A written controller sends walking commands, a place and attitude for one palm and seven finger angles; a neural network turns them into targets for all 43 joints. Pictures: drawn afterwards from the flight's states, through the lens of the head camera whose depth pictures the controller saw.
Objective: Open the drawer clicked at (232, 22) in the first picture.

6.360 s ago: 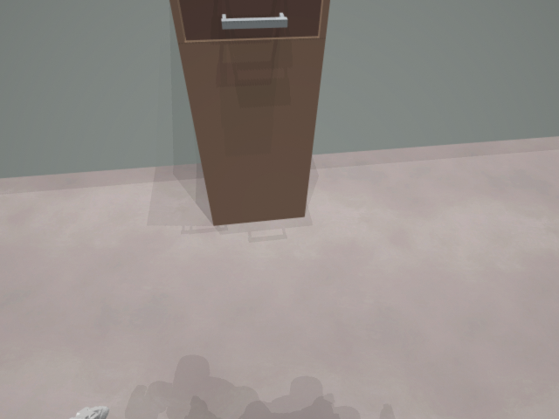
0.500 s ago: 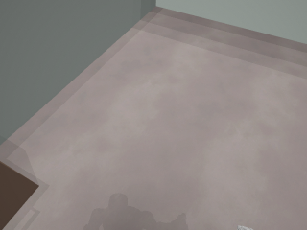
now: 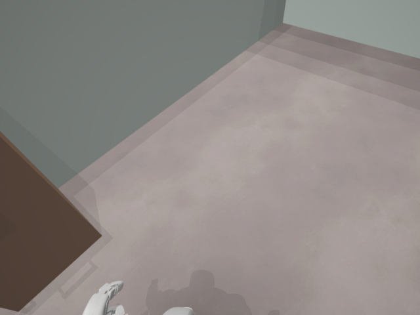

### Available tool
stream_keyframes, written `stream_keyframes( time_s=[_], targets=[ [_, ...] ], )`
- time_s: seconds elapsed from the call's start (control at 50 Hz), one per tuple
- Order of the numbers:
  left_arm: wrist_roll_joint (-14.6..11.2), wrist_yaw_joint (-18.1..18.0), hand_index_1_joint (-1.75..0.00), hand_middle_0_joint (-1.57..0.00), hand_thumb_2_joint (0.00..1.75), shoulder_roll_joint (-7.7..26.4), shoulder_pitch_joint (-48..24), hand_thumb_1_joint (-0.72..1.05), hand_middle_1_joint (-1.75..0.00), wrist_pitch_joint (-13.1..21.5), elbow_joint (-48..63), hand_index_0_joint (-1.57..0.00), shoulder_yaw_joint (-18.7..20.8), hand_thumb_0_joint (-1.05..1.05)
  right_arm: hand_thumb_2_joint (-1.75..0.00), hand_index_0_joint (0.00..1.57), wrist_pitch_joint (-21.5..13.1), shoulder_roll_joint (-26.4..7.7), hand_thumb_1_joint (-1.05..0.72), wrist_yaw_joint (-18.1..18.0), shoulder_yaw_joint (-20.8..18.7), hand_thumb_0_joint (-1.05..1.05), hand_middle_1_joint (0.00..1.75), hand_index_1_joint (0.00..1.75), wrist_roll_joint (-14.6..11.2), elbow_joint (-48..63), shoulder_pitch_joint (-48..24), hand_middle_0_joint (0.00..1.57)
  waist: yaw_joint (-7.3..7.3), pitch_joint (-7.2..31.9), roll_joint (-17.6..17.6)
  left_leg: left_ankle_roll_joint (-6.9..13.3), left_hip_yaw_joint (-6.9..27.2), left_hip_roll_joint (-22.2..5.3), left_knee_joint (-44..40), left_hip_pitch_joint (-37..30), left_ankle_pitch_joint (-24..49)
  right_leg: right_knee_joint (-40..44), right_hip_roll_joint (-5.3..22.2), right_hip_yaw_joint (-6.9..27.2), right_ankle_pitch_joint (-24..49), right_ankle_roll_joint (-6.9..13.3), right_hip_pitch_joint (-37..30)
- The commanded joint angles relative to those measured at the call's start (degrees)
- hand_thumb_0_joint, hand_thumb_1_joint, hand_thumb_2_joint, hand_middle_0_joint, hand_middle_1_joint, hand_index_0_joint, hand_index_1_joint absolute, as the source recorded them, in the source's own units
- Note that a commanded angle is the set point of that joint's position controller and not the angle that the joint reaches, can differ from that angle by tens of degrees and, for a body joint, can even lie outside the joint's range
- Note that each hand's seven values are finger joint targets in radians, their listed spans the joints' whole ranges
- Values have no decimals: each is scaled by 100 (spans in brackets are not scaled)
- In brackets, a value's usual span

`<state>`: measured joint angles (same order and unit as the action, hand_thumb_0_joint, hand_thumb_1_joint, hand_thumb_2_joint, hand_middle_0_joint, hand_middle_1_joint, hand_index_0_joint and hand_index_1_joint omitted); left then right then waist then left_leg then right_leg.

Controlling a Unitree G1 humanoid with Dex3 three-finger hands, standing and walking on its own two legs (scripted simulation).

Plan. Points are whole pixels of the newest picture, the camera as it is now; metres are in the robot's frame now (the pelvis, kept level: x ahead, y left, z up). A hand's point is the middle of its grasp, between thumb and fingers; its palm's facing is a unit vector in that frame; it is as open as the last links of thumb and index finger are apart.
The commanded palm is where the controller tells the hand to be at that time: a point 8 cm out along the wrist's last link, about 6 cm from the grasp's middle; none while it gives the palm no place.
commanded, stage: turn to face it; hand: left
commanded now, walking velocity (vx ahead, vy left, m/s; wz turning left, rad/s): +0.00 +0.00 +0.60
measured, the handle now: out of the picture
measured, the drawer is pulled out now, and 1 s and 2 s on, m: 0.00 0.00 0.00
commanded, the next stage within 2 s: take the last steps up to it in 1.30 s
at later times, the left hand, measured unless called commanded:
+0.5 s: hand out of the picture -0.04 +0.27 -0.18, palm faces +0.36 -0.89 -0.27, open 7.4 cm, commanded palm none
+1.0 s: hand out of the picture -0.03 +0.21 -0.13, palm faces +0.58 -0.76 -0.30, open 7.4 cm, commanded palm none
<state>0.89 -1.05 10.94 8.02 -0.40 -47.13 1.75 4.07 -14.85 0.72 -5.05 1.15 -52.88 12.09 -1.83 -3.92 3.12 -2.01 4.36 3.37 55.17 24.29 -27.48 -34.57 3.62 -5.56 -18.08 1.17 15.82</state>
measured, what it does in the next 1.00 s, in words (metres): steps on the spot, turning left: left foot, then right foot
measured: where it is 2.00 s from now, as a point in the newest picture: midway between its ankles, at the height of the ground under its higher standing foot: outside the picture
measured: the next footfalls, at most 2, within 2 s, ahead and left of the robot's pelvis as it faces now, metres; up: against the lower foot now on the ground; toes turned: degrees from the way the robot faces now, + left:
left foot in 0.38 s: +0.01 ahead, +0.15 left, +0.00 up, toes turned +21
right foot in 0.84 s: +0.10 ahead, -0.08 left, +0.00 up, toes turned +29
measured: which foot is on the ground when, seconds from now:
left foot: up 0.00-0.36, down 0.38-0.84, up 0.86-1.00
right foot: down 0.00-0.38, up 0.40-0.82, down 0.84-1.00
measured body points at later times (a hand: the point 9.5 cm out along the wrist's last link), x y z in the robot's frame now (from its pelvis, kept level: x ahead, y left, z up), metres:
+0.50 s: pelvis -0.01 +0.04 +0.00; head +0.02 +0.07 +0.45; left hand -0.06 +0.31 -0.15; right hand +0.18 -0.18 -0.12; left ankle -0.03 +0.13 -0.73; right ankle +0.01 -0.12 -0.66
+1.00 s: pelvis +0.00 -0.02 +0.01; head +0.03 -0.04 +0.46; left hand -0.06 +0.24 -0.10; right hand +0.19 -0.21 -0.15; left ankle -0.09 +0.10 -0.64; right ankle +0.07 -0.10 -0.73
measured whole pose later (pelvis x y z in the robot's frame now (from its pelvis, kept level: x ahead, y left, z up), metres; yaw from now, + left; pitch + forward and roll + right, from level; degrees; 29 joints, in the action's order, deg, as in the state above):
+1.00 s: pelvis +0.00 -0.02 +0.01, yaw +37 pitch -2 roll +2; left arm 1.0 -1.5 10.2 11.2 -1.4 -48.9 1.6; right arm 4.9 -15.3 1.6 -5.6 1.6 -53.9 13.8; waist -2.0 -2.7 3.1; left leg -2.9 2.1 1.6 66.8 29.4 -21.1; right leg -29.8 4.4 -7.0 -15.7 0.9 12.5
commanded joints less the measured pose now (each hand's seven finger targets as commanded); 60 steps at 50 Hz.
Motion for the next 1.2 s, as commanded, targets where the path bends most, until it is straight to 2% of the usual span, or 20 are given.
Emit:
stream_keyframes(
  time_s=[0.0,0.2,0.3,0.32,0.34,0.36,0.4,0.46,0.5,0.66,0.76,0.78,0.8,0.82,0.84,0.88,0.92,0.94,1.08,1.18],
  targets=[
    [26,-82,-30,-20,90,1031,-36,90,-30,104,394,-20,277,0,-90,20,-79,-457,-90,113,-150,0,30,30,27,416,-49,20,30,185,-1248,-149,-165,-459,1769,875,597,1686,1476,832,1403,411,-425],
    [86,-81,-30,-20,90,1351,751,90,-30,51,-31,-20,375,0,-90,20,-100,-284,-90,144,18,0,30,30,-38,501,-697,20,432,431,-1441,-221,-893,-563,-513,319,233,1339,1775,33,2564,580,-1177],
    [54,-36,-30,-20,90,1427,758,90,-30,-30,-147,-20,461,0,-90,20,-223,-374,-90,103,32,0,30,30,-36,509,-349,20,274,721,-1438,-22,-1203,-464,-2298,-746,938,424,1772,-456,2671,228,-1004],
    [8,-20,-30,-20,90,1357,714,90,-30,-54,-147,-20,457,0,-90,20,-271,-600,-90,112,-28,0,30,30,-29,442,-26,20,58,910,-897,71,-954,-606,-3104,-1607,1717,-367,1671,-579,2246,-16,-478],
    [-40,26,-30,-20,90,1044,776,90,-30,-84,50,-20,433,0,-90,20,-332,-1292,-90,73,-197,0,30,30,18,435,345,20,-158,1123,888,696,914,-1921,-3365,-2671,3478,-1694,927,-813,101,-507,1061],
    [-4,21,-30,-20,90,804,363,90,-30,-97,338,-20,297,0,-90,20,-303,-1673,-90,27,-275,0,30,30,-28,314,745,20,-351,1101,1527,1403,1828,-2877,-3419,-2760,5349,-2661,491,-335,-2266,-679,1931],
    [1,-34,-30,-20,90,835,-45,90,-30,-153,261,-20,341,0,-90,20,-322,-1408,-90,-99,-216,0,30,30,-12,255,594,20,-314,885,1122,1355,1511,-2432,-3394,-2208,4234,-3348,481,372,-1575,-611,2094],
    [7,55,-30,-20,90,902,287,90,-30,-143,-16,-20,370,0,-90,20,-363,-998,-90,-114,-64,0,30,30,0,501,-226,20,94,521,550,1043,730,-1730,-3519,-1582,3807,-3292,426,428,-545,-666,1700],
    [1,48,-30,-20,90,915,428,90,-30,-160,-67,-20,366,0,-90,20,-371,-984,-90,-106,-61,0,30,30,-20,513,-250,20,128,608,550,1023,630,-1588,-3559,-1621,3733,-3052,345,435,-382,-703,1537],
    [-31,-2,-30,-20,90,800,-57,90,-30,-134,223,-20,326,0,-90,20,-292,-1036,-90,-91,-159,0,30,30,24,483,26,20,-44,577,581,1240,1526,-1575,-3521,-1584,3150,-1739,29,540,-685,-677,1206],
    [-79,-40,-30,-20,90,784,453,90,-30,-44,209,-20,316,0,-90,20,-236,-1001,-90,-77,-203,0,30,30,20,579,-227,20,219,742,648,1054,1842,-1264,-3050,-894,3354,28,-304,440,-146,-537,-173],
    [-72,-57,-30,-20,90,865,716,90,-30,4,146,-20,339,0,-90,20,-230,-921,-90,-68,-205,0,30,30,-17,615,-311,20,366,825,460,844,1716,-1070,-2739,-508,2976,878,-204,440,438,-514,-820],
    [-6,-92,-30,-20,90,1231,904,90,-30,75,147,-20,408,0,-90,20,-236,-598,-90,-34,-167,0,30,30,-75,657,-176,20,439,953,-560,455,1249,-576,-1899,331,1765,1760,667,1276,361,-302,-1680],
    [82,-124,-30,-20,90,1754,840,90,-30,99,223,-20,491,0,-90,20,-232,-267,-90,-10,-115,0,30,30,-77,800,-88,20,415,773,-2053,-53,39,293,-427,1287,-439,2113,2316,2896,727,398,-1728],
    [9,-129,-30,-20,90,1660,699,90,-30,52,291,-20,458,0,-90,20,-160,-660,-90,-14,-214,0,30,30,11,749,-148,20,399,636,-1687,32,277,-76,596,934,-521,2199,2492,2681,120,693,-669],
    [5,-106,-30,-20,90,1271,-6,90,-30,31,401,-20,365,0,-90,20,-58,-594,-90,61,-219,0,30,30,41,522,-112,20,89,32,-1347,12,128,-304,1532,848,200,2290,1841,1960,-480,563,175],
    [24,-103,-30,-20,90,996,-233,90,-30,65,404,-20,283,0,-90,20,-40,-455,-90,123,-174,0,30,30,38,348,171,20,-112,-16,-1198,-95,-93,-398,1675,776,725,2007,1406,1013,290,389,128],
    [25,-106,-30,-20,90,970,-107,90,-30,94,367,-20,274,0,-90,20,-42,-407,-90,127,-147,0,30,30,35,313,192,20,-48,75,-1288,-147,-185,-413,1586,778,796,1923,1356,806,658,385,-123],
    [76,-92,-30,-20,90,1238,901,90,-30,80,-122,-20,330,0,-90,20,-57,-275,-90,92,-12,0,30,30,-14,344,-492,20,423,288,-1359,-225,-575,-454,25,465,237,1608,1604,540,2045,595,-972],
    [107,-83,-30,-20,90,1406,989,90,-30,45,-354,-20,402,0,-90,20,-194,-171,-90,29,105,0,30,30,-88,290,-427,20,427,633,-1621,-84,-913,-316,-1592,-407,150,1040,1666,364,3136,603,-1163]
  ],
)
